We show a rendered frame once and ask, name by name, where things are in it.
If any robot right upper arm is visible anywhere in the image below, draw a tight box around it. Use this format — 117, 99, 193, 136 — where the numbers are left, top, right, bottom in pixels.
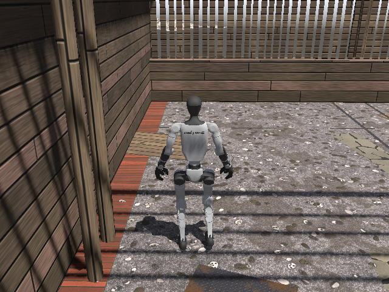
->
207, 122, 224, 156

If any robot left upper arm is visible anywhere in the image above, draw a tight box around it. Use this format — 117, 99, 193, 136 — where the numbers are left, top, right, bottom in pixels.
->
164, 122, 182, 156

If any left robot forearm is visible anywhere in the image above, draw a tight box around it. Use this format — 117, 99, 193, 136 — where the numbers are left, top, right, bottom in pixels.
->
157, 146, 170, 170

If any humanoid robot head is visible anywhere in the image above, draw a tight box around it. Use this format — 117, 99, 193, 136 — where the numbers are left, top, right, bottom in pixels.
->
184, 96, 205, 125

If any right robot forearm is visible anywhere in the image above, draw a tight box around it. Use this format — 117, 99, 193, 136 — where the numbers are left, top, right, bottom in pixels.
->
219, 146, 231, 169

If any left robot hand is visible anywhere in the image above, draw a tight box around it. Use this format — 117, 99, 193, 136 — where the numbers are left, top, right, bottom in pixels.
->
155, 167, 168, 181

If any robot torso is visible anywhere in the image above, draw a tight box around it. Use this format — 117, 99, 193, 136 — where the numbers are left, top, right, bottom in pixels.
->
180, 120, 208, 183

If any right robot hand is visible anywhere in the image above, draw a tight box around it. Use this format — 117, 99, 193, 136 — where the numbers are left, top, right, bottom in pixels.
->
220, 165, 233, 179

